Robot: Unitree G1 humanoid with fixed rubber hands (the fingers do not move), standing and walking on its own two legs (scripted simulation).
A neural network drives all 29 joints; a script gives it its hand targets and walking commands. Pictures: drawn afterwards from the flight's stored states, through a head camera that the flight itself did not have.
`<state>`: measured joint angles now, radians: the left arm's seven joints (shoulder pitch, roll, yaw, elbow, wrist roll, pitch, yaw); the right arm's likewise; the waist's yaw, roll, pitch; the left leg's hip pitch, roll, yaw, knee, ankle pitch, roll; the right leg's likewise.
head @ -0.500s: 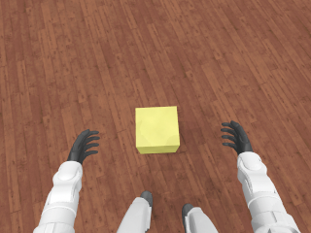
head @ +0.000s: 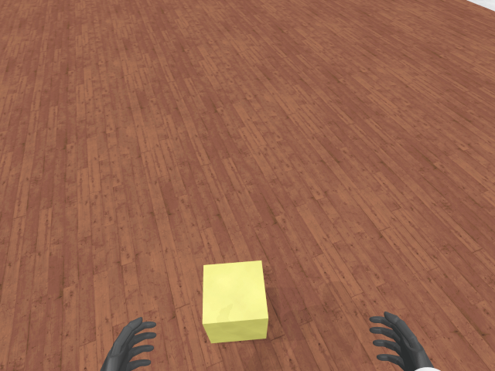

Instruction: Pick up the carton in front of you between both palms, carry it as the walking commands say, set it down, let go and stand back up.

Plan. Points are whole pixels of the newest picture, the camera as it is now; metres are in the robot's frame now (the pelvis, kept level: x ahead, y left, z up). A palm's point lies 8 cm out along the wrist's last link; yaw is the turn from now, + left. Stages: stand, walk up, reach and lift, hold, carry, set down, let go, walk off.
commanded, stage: let go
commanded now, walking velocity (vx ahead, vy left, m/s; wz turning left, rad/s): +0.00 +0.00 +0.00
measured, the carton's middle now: (235, 302) +0.46 +0.08 -0.65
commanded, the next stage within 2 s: stand in 0.32 s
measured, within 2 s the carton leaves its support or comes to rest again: neither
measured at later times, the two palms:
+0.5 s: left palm out of the picture +0.12 +0.29 -0.09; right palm out of the picture +0.13 -0.24 -0.10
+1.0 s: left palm out of the picture +0.05 +0.30 -0.13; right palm (385, 364) +0.17 -0.21 -0.13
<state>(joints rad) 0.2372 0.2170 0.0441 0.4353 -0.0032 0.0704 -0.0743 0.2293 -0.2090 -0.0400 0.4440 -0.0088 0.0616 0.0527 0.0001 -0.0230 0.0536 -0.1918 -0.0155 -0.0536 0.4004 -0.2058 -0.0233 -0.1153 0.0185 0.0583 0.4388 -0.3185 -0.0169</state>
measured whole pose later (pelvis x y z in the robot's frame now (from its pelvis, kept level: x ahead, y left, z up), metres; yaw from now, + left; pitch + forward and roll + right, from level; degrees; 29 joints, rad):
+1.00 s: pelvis +0.04 +0.02 -0.03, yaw +9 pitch +4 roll +0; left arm 0.38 0.27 0.01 0.66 0.02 0.03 0.06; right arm 0.31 -0.25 0.00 0.72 -0.02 -0.01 -0.04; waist 0.03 0.00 -0.07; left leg -0.41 -0.10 -0.16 0.77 -0.42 0.01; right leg -0.20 -0.06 -0.12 0.67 -0.53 0.02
